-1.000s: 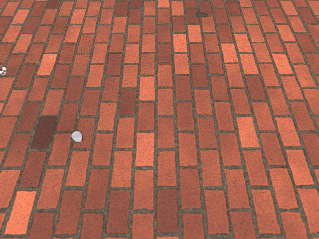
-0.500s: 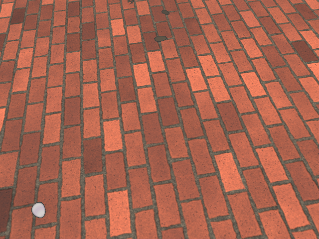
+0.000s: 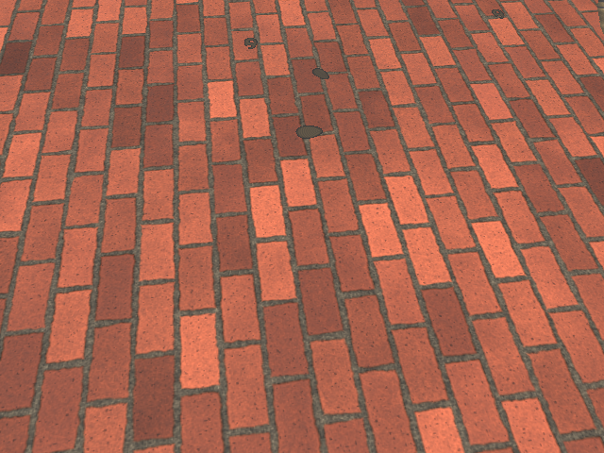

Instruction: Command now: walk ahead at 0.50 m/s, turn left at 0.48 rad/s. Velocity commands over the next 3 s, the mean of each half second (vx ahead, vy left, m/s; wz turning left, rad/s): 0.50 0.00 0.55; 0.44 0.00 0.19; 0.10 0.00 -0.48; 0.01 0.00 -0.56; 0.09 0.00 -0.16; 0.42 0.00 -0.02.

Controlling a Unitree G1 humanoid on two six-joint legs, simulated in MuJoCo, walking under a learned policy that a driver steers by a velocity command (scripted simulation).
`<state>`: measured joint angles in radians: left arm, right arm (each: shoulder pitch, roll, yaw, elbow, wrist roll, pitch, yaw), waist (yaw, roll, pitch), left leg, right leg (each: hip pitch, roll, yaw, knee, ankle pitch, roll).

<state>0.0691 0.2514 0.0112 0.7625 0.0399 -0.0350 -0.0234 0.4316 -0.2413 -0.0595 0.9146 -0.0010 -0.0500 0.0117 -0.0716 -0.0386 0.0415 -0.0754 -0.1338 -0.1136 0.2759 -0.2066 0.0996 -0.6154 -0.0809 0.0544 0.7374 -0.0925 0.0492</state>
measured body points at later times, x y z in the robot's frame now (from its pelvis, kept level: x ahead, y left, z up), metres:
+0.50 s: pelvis +0.25 -0.03 +0.00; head +0.28 -0.03 +0.45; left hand +0.18 +0.24 -0.12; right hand +0.49 -0.23 -0.11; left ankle +0.32 +0.13 -0.68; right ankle +0.22 -0.13 -0.75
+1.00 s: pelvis +0.48 +0.11 +0.00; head +0.50 +0.13 +0.45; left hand +0.45 +0.37 -0.14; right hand +0.62 -0.12 -0.13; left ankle +0.42 +0.14 -0.75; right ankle +0.62 +0.01 -0.68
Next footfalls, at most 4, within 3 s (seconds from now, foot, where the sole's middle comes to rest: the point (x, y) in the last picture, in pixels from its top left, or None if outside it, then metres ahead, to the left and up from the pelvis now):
0.16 right None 0.26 -0.13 -0.78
0.68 left None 0.45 0.16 -0.78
1.18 right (245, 358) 0.69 0.09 -0.78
1.70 left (166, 387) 0.63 0.27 -0.78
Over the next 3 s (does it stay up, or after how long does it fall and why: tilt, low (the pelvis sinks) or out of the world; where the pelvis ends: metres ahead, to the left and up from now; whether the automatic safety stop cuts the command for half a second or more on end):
stays up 0.78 0.14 -0.01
